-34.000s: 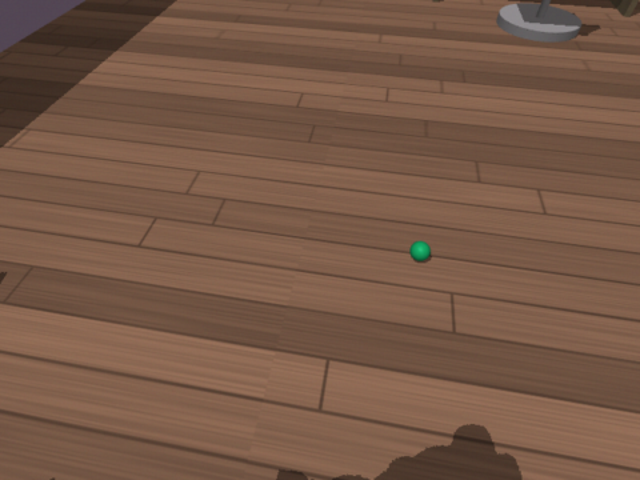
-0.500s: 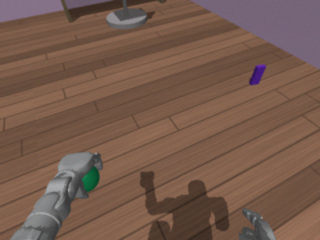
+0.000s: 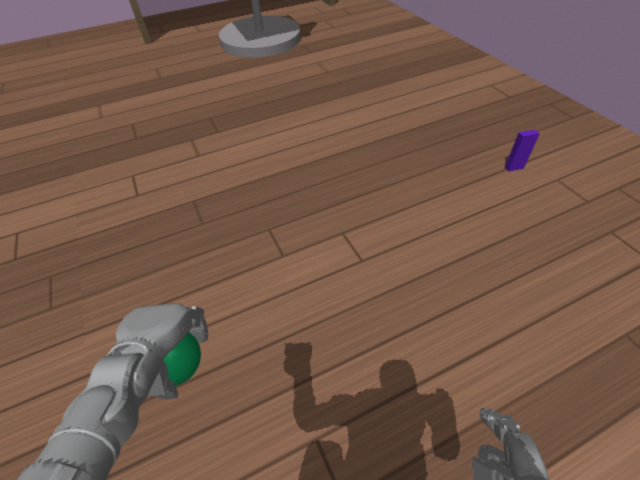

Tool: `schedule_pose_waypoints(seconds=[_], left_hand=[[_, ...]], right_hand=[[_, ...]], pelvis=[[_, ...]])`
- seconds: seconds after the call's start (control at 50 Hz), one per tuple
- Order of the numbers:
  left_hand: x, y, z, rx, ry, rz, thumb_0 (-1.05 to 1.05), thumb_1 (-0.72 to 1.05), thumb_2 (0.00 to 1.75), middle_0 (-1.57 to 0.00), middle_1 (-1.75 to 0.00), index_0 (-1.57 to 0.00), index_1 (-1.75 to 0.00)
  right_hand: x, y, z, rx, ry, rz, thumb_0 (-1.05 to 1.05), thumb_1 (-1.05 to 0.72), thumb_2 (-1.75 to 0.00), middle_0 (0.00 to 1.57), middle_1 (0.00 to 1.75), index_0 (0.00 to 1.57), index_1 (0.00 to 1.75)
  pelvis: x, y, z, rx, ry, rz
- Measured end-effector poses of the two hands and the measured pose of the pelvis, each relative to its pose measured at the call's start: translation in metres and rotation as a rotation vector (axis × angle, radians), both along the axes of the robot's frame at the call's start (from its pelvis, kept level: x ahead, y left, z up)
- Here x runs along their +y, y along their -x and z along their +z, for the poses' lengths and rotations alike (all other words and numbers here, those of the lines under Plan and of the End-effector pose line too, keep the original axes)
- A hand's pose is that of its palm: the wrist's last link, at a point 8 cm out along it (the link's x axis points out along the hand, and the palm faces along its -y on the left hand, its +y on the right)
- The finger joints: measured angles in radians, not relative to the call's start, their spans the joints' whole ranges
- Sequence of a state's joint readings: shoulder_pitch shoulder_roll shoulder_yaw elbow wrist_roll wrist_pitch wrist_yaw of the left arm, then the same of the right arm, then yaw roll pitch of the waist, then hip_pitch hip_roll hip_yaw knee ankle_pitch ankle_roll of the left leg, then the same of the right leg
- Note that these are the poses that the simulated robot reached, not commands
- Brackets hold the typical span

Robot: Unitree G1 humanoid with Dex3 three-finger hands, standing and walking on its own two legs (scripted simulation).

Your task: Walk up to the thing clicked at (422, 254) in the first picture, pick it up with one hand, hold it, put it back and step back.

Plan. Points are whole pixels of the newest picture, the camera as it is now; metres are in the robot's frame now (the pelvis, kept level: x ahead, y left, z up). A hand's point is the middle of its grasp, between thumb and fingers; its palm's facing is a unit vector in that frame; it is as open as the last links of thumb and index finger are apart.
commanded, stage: hold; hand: left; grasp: from above
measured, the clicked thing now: (171, 356) +0.30 +0.22 -0.05
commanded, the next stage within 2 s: crouch in 0.28 s
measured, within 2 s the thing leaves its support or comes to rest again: neither
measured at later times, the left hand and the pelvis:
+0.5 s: hand (170, 349) +0.30 +0.22 -0.04, palm faces -0.45 -0.06 -0.89, open 9.9 cm; pelvis +0.01 +0.00 +0.00, yaw +0 degrees
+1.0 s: hand (207, 377) +0.34 +0.23 -0.24, palm faces -0.42 +0.04 -0.91, open 9.9 cm; pelvis -0.04 +0.00 -0.13, yaw +2 degrees
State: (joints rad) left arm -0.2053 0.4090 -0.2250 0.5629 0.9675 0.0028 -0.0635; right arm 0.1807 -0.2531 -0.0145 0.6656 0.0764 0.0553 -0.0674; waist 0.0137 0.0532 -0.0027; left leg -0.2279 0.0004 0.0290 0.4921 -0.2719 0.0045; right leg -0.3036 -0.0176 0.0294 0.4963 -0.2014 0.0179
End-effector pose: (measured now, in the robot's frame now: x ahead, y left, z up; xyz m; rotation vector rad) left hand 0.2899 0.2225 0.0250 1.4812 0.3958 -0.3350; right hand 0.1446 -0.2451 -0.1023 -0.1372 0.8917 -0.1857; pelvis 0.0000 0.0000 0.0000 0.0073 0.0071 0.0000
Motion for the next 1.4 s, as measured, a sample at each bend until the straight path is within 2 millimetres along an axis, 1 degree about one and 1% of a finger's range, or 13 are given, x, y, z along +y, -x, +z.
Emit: schedule_pose_waypoints(seconds=[0.22,0.46,0.52,0.6,0.7,0.78,0.86,0.96,1.08,1.16,1.26,1.32,1.4], left_hand=[[0.001,-0.009,-0.001,-0.002,-0.004,0.007,0.0,-0.06,0.6,-0.61,-0.71,-0.69,-0.71],[0.0,-0.016,0.0,-0.002,-0.008,0.01,0.0,-0.05,0.6,-0.6,-0.71,-0.68,-0.71],[0.0,-0.015,-0.005,0.003,-0.009,0.012,0.0,-0.05,0.6,-0.6,-0.71,-0.67,-0.72],[0.0,-0.011,-0.023,0.022,-0.014,0.006,0.0,-0.05,0.6,-0.6,-0.71,-0.68,-0.72],[0.001,-0.007,-0.058,0.037,-0.033,-0.003,0.0,-0.04,0.6,-0.6,-0.71,-0.67,-0.72],[0.002,-0.014,-0.092,0.013,-0.07,-0.025,0.0,-0.04,0.59,-0.59,-0.72,-0.67,-0.72],[0.002,-0.029,-0.131,-0.025,-0.095,-0.041,0.01,-0.03,0.58,-0.58,-0.73,-0.66,-0.72],[0.0,-0.046,-0.184,-0.04,-0.11,-0.034,0.01,-0.01,0.57,-0.56,-0.75,-0.65,-0.73],[0.0,-0.063,-0.246,-0.04,-0.11,-0.011,0.01,0.0,0.56,-0.55,-0.75,-0.65,-0.73],[-0.001,-0.07,-0.283,-0.03,-0.106,-0.002,0.01,-0.01,0.57,-0.54,-0.76,-0.65,-0.74],[-0.003,-0.077,-0.329,0.002,-0.095,-0.003,0.01,-0.01,0.58,-0.54,-0.76,-0.64,-0.74],[-0.004,-0.082,-0.357,0.013,-0.081,-0.008,0.01,-0.01,0.58,-0.55,-0.76,-0.65,-0.74],[-0.004,-0.09,-0.391,0.009,-0.062,-0.018,0.01,-0.01,0.57,-0.55,-0.75,-0.66,-0.73]], right_hand=[[-0.001,-0.002,-0.001,0.022,-0.001,-0.008,0.01,-0.92,-0.9,0.2,0.3,0.2,0.3],[-0.006,0.002,-0.002,0.042,0.005,-0.022,0.01,-0.91,-0.9,0.2,0.3,0.2,0.3],[-0.008,0.003,-0.002,0.043,0.007,-0.024,0.01,-0.91,-0.9,0.2,0.3,0.2,0.3],[-0.01,0.008,-0.002,0.057,0.016,-0.023,0.01,-0.91,-0.9,0.2,0.3,0.2,0.3],[-0.016,0.019,-0.012,0.107,0.046,-0.002,0.0,-0.91,-0.9,0.21,0.3,0.2,0.3],[-0.024,0.036,-0.034,0.162,0.082,0.011,0.0,-0.91,-0.9,0.21,0.3,0.2,0.3],[-0.034,0.06,-0.066,0.22,0.116,-0.002,0.0,-0.91,-0.9,0.21,0.3,0.2,0.3],[-0.04,0.099,-0.112,0.302,0.144,-0.042,0.0,-0.91,-0.9,0.21,0.3,0.2,0.3],[-0.035,0.148,-0.169,0.403,0.147,-0.082,0.0,-0.91,-0.9,0.2,0.3,0.2,0.3],[-0.026,0.17,-0.205,0.454,0.131,-0.094,0.0,-0.91,-0.9,0.21,0.3,0.2,0.3],[-0.017,0.181,-0.244,0.475,0.108,-0.08,0.0,-0.91,-0.9,0.21,0.3,0.2,0.3],[-0.015,0.18,-0.265,0.473,0.103,-0.061,0.0,-0.9,-0.9,0.21,0.3,0.2,0.3],[-0.017,0.173,-0.288,0.473,0.11,-0.021,0.0,-0.9,-0.9,0.21,0.3,0.2,0.3]], pelvis=[[0.001,-0.006,0.001,0.007,0.001,0.002],[-0.001,-0.01,0.002,0.006,0.002,0.004],[-0.001,-0.009,0.001,0.01,0.002,0.004],[-0.003,-0.006,-0.001,0.028,0.0,0.007],[-0.005,0.003,-0.011,0.087,0.002,0.019],[-0.005,0.013,-0.033,0.177,0.009,0.029],[-0.004,0.024,-0.065,0.272,0.019,0.033],[-0.001,0.038,-0.11,0.376,0.029,0.033],[0.003,0.052,-0.163,0.48,0.038,0.033],[0.005,0.059,-0.195,0.527,0.043,0.035],[0.006,0.066,-0.232,0.574,0.05,0.038],[0.005,0.069,-0.253,0.598,0.055,0.04],[0.003,0.069,-0.278,0.631,0.062,0.044]])
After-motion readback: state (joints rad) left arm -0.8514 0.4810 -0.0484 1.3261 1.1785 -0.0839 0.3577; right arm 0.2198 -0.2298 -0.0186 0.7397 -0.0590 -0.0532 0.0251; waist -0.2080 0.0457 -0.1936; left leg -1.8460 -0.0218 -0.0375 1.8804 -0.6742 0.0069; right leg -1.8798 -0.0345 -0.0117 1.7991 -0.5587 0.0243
